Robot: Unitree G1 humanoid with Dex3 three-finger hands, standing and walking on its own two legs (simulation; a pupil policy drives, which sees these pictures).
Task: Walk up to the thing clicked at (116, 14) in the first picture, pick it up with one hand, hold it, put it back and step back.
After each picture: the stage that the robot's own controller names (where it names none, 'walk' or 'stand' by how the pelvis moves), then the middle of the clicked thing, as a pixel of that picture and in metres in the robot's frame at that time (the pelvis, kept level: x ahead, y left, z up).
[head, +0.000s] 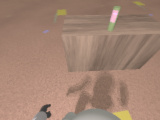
stand; (113, 19) +1.04 -0.18 +0.11
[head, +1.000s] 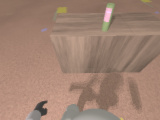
rise first; (107, 18) +0.93 -0.08 +0.13
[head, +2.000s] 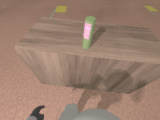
walk; (88, 34) +0.60 +0.11 +0.14
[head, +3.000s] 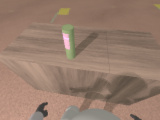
stand; (69, 44) +0.48 +0.19 +0.14
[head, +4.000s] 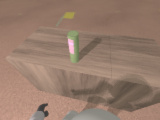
stand; (74, 48) +0.48 +0.16 +0.11
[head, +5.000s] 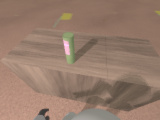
stand; (69, 50) +0.47 +0.19 +0.11
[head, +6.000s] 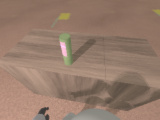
stand; (67, 51) +0.45 +0.21 +0.11
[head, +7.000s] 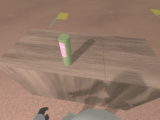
stand; (66, 51) +0.44 +0.21 +0.11
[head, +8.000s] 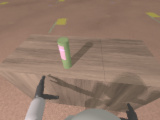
rise first; (65, 54) +0.43 +0.22 +0.11
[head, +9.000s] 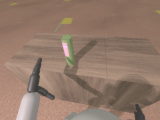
go down; (69, 51) +0.46 +0.22 +0.11
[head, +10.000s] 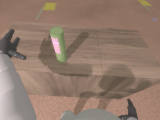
go down; (60, 47) +0.45 +0.21 +0.12
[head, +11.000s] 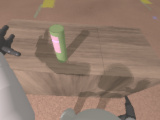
go down; (60, 46) +0.44 +0.20 +0.13
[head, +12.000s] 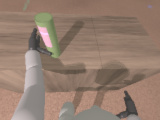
close in; (50, 40) +0.44 +0.22 +0.17
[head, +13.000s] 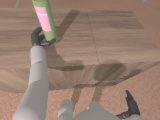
lift; (47, 24) +0.54 +0.22 +0.18
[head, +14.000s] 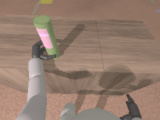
lift; (49, 41) +0.43 +0.24 +0.17
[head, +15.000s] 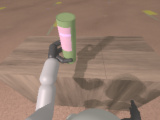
lift; (68, 43) +0.34 +0.13 +0.29
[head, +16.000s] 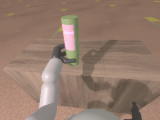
hold; (71, 44) +0.34 +0.13 +0.30
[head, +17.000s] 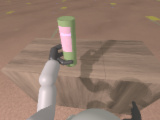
hold; (69, 45) +0.33 +0.14 +0.29
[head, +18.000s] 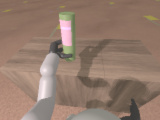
crouch; (68, 39) +0.37 +0.15 +0.29
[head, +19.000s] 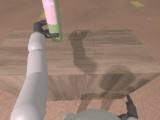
lower; (53, 18) +0.49 +0.20 +0.31
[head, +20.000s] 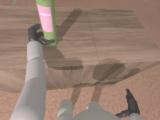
lower; (48, 25) +0.53 +0.21 +0.18
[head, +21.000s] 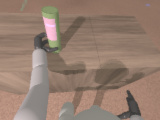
lower; (53, 34) +0.49 +0.21 +0.17
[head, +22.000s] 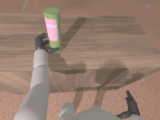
lower; (54, 34) +0.49 +0.20 +0.17
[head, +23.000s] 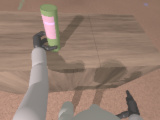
lower; (52, 32) +0.50 +0.21 +0.17
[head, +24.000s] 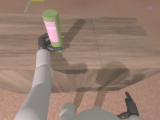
open; (55, 35) +0.49 +0.21 +0.16
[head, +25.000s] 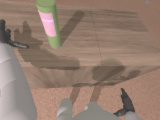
sink last; (52, 28) +0.49 +0.21 +0.17
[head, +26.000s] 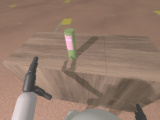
sink last; (71, 45) +0.51 +0.21 +0.14
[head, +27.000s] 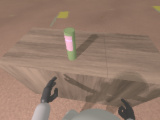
stand; (71, 46) +0.49 +0.20 +0.12
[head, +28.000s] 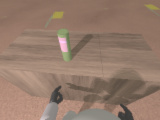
stand; (65, 47) +0.48 +0.22 +0.11
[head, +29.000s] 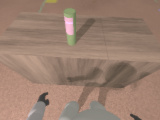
walk; (70, 29) +0.58 +0.18 +0.13
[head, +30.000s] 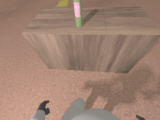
walk; (78, 13) +0.89 +0.20 +0.13
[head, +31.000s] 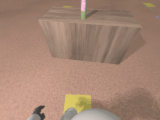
stand; (83, 8) +1.24 +0.19 +0.13
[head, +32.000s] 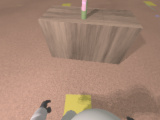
stand; (84, 8) +1.23 +0.18 +0.11
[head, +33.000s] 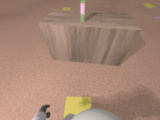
stand; (83, 11) +1.22 +0.18 +0.10
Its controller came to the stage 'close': yes
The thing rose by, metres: 0.20
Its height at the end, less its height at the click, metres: +0.00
